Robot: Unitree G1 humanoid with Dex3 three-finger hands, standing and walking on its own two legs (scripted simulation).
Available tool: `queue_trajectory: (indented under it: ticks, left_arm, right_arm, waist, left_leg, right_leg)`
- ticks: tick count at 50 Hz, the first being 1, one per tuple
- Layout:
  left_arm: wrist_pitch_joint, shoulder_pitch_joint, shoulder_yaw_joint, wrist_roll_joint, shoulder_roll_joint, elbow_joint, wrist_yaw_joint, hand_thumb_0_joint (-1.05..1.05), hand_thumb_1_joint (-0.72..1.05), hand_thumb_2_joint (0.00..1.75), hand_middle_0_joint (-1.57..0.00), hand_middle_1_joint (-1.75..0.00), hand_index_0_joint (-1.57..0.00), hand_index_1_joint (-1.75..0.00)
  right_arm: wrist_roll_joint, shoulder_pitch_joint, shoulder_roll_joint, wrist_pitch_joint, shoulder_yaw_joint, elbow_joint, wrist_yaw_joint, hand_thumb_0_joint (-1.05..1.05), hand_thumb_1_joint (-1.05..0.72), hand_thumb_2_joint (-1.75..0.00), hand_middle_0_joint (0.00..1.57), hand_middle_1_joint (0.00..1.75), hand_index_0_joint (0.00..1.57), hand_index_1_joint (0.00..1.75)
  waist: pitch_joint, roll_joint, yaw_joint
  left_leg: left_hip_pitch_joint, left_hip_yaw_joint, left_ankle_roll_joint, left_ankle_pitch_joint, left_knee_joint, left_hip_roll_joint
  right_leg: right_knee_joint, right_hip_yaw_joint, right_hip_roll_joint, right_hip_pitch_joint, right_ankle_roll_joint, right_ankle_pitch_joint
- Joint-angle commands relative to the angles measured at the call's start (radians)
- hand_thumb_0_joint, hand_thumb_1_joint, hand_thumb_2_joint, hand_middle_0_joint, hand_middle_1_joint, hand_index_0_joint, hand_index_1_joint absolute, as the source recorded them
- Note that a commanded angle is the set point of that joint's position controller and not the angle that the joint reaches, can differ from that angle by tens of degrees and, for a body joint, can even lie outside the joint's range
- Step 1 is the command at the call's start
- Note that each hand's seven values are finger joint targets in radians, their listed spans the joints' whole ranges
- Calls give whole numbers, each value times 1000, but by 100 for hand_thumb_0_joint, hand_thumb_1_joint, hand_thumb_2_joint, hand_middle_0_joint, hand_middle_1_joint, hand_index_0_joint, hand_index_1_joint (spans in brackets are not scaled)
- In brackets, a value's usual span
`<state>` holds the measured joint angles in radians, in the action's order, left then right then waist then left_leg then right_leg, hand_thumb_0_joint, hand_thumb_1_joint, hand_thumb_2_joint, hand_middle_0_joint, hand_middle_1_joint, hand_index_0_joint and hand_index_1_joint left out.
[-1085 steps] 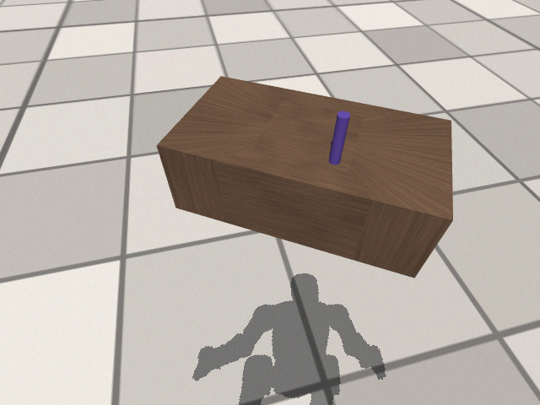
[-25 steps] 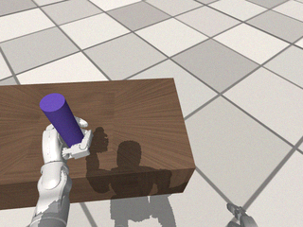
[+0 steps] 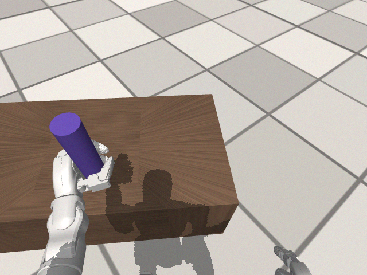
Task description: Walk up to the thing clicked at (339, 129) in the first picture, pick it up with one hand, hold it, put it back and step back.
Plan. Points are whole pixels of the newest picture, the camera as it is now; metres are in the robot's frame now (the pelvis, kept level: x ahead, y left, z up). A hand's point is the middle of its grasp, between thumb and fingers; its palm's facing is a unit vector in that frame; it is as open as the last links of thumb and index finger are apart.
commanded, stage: hold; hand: left
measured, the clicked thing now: (86, 157) +0.33 +0.19 +0.10
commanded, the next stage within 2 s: crouch in 0.96 s
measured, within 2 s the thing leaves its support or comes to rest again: neither
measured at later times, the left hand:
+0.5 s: hand (100, 167) +0.33 +0.18 +0.06, palm faces +0.22 -0.98 -0.01, open 5.6 cm
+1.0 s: hand (98, 163) +0.34 +0.18 +0.06, palm faces +0.22 -0.97 -0.01, open 5.6 cm
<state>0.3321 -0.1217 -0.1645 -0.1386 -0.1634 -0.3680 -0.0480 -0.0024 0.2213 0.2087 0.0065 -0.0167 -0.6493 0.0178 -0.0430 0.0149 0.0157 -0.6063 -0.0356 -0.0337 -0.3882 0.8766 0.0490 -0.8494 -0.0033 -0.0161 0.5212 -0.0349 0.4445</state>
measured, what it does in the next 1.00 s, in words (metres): stands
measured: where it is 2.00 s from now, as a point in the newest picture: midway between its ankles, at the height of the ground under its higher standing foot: outside the picture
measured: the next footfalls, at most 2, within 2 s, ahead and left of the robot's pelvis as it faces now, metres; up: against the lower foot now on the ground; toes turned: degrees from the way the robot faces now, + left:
none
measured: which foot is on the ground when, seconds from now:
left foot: down 0.00-1.00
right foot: down 0.00-1.00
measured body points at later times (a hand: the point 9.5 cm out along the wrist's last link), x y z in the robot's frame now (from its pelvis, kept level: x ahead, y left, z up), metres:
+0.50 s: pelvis +0.00 +0.00 +0.00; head +0.04 +0.00 +0.45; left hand +0.32 +0.23 +0.06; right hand +0.13 -0.25 -0.11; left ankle +0.03 +0.14 -0.70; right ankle -0.01 -0.14 -0.70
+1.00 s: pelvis +0.00 +0.00 +0.00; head +0.04 +0.01 +0.45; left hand +0.32 +0.24 +0.06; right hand +0.14 -0.24 -0.11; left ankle +0.03 +0.14 -0.70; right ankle -0.01 -0.14 -0.70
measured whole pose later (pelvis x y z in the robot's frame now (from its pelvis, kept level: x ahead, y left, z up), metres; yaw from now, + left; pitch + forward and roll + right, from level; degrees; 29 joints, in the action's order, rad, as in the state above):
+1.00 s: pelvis +0.00 +0.00 +0.00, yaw +0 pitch +7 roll -1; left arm 0.34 -0.14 -0.18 -0.14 -0.17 -0.40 -0.05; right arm 0.00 0.22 0.21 0.02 -0.02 -0.65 0.02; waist -0.05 0.01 0.02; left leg -0.60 -0.03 -0.03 -0.39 0.87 0.05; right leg -0.84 -0.01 -0.02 0.52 -0.04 0.45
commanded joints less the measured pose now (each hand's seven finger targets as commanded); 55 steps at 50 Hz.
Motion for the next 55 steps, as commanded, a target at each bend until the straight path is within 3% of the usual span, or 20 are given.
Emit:
queue_trajectory:
  ticks: [1, 2, 5, 10, 13, 17, 19, 20, 21, 25, 27, 33, 34, 36, 40, 42, 45, 50, 53, 55]
  left_arm:
    - [66, -322, -15, -6, -115, 263, 5, 0, 60, 132, -135, -144, -137, -143]
    - [61, -318, -51, -6, -139, 229, 0, 0, 60, 132, -135, -143, -136, -142]
    - [52, -248, -51, -9, -112, 150, -2, 0, 59, 131, -135, -143, -136, -143]
    - [62, -274, -38, -4, -108, 183, 4, 0, 59, 134, -137, -145, -138, -145]
    - [78, -284, -63, -9, -133, 212, 3, 0, 61, 133, -137, -145, -138, -145]
    - [82, -266, -37, -7, -112, 217, 1, 0, 59, 133, -135, -144, -137, -144]
    - [84, -253, -61, -7, -139, 219, -2, 0, 55, 131, -134, -143, -135, -143]
    - [79, -246, -32, -3, -113, 206, 1, 0, 55, 130, -135, -143, -136, -143]
    - [89, -312, -36, -4, -128, 269, 2, 0, 54, 130, -133, -142, -134, -142]
    - [72, -222, -40, -4, -113, 159, 4, 0, 55, 130, -134, -142, -135, -142]
    - [80, -318, -29, -4, -123, 257, 4, 0, 57, 130, -134, -141, -135, -141]
    - [80, -290, -21, -8, -103, 227, 3, 0, 59, 130, -134, -142, -136, -142]
    - [74, -272, -60, -5, -140, 189, -2, 0, 55, 129, -135, -142, -136, -142]
    - [75, -283, -16, -3, -102, 228, -3, 0, 53, 129, -134, -142, -135, -142]
    - [79, -307, -77, -6, -153, 224, -13, 0, 55, 130, -134, -142, -135, -142]
    - [78, -306, -22, -1, -110, 249, -10, 0, 56, 130, -133, -141, -134, -141]
    - [69, -257, -55, 0, -125, 140, -9, 0, 55, 130, -134, -142, -135, -142]
    - [72, -300, -22, -6, -101, 205, 4, 0, 56, 130, -133, -141, -135, -141]
    - [74, -307, -41, -6, -131, 221, 6, 0, 57, 136, -131, -141, -131, -142]
    - [72, -296, -45, -2, -132, 172, 2, 0, 50, 126, -134, -138, -135, -138]
  right_arm:
    - [3, -37, 139, -48, -48, 131, 15, 0, -90, -90, 20, 30, 20, 30]
    - [5, -34, 139, -46, -47, 126, 16, 0, -90, -90, 20, 30, 20, 30]
    - [2, -30, 139, -42, -50, 115, 12, 0, -90, -90, 20, 30, 20, 30]
    - [-1, -33, 139, -42, -53, 125, 5, 0, -91, -90, 20, 30, 20, 30]
    - [2, -31, 139, -41, -53, 131, 5, 0, -91, -90, 20, 30, 20, 30]
    - [-1, -28, 137, -42, -50, 131, 5, 0, -91, -90, 20, 30, 20, 30]
    - [1, -31, 137, -38, -49, 130, 7, 0, -92, -91, 20, 30, 20, 30]
    - [2, -36, 135, -39, -49, 132, 7, 0, -92, -90, 20, 30, 20, 30]
    - [2, -47, 132, -41, -45, 139, 8, 0, -91, -90, 20, 30, 20, 30]
    - [3, -34, 136, -36, -47, 123, 9, 0, -92, -90, 20, 30, 20, 30]
    - [5, -43, 139, -38, -50, 136, 10, 0, -91, -90, 20, 30, 20, 30]
    - [5, -39, 138, -43, -51, 138, 7, 0, -91, -90, 20, 30, 20, 30]
    - [6, -37, 145, -41, -53, 131, 9, 0, -92, -90, 20, 30, 20, 30]
    - [4, -41, 136, -40, -48, 140, 6, 0, -91, -90, 20, 30, 20, 30]
    - [4, -32, 138, -35, -49, 130, 10, 0, -92, -91, 20, 30, 20, 30]
    - [3, -44, 127, -36, -41, 143, 11, 0, -91, -91, 20, 30, 20, 30]
    - [3, -31, 136, -36, -47, 120, 13, 0, -91, -90, 20, 30, 20, 30]
    - [6, -44, 137, -37, -48, 135, 11, 0, -91, -90, 20, 30, 20, 30]
    - [5, -39, 136, -39, -47, 132, 12, 0, -88, -91, 20, 30, 20, 30]
    - [5, -34, 144, -39, -53, 124, 9, 0, -90, -90, 20, 30, 20, 30]
  waist:
    - [-275, 15, 19]
    - [-269, 9, 12]
    - [-238, -20, 8]
    - [-253, 11, 7]
    - [-282, 14, 2]
    - [-290, -5, 15]
    - [-290, -9, 8]
    - [-268, -16, 11]
    - [-278, -2, 11]
    - [-232, -14, 11]
    - [-271, 11, 11]
    - [-267, 1, 9]
    - [-268, 6, 4]
    - [-272, 12, 8]
    - [-295, -6, 7]
    - [-292, 2, 10]
    - [-239, -10, 17]
    - [-253, -1, 15]
    - [-280, 7, 11]
    - [-254, 1, 18]
  left_leg:
    - [205, 32, 28, 213, -124, -26]
    - [204, 32, 27, 212, -125, -25]
    - [179, 30, 29, 216, -121, -23]
    - [187, 30, 27, 227, -119, -23]
    - [201, 30, 26, 231, -119, -25]
    - [194, 33, 33, 244, -105, -27]
    - [191, 38, 35, 229, -107, -30]
    - [176, 37, 33, 217, -108, -29]
    - [183, 42, 33, 208, -107, -32]
    - [170, 34, 31, 195, -116, -27]
    - [193, 34, 29, 183, -125, -29]
    - [193, 27, 27, 192, -127, -25]
    - [202, 32, 28, 200, -125, -26]
    - [208, 33, 25, 206, -127, -27]
    - [193, 35, 32, 225, -112, -28]
    - [205, 38, 32, 228, -116, -29]
    - [184, 37, 31, 208, -120, -27]
    - [194, 36, 28, 201, -126, -28]
    - [207, 35, 31, 219, -122, -29]
    - [198, 30, 31, 211, -126, -22]
  right_leg:
    - [131, 39, 34, -51, 31, -288]
    - [131, 40, 34, -51, 31, -284]
    - [130, 45, 35, -48, 30, -282]
    - [122, 44, 35, -43, 33, -285]
    - [117, 42, 35, -58, 33, -289]
    - [117, 37, 34, -58, 27, -317]
    - [130, 32, 28, -72, 24, -309]
    - [128, 34, 29, -60, 25, -297]
    - [134, 27, 26, -59, 25, -293]
    - [131, 37, 30, -45, 28, -273]
    - [134, 36, 29, -49, 32, -260]
    - [126, 44, 32, -55, 34, -261]
    - [130, 40, 32, -50, 33, -265]
    - [131, 42, 34, -56, 34, -268]
    - [129, 37, 31, -68, 29, -297]
    - [132, 36, 30, -68, 28, -300]
    - [134, 36, 31, -50, 27, -282]
    - [136, 38, 31, -46, 31, -274]
    - [136, 36, 30, -67, 29, -292]
    - [130, 40, 35, -39, 32, -274]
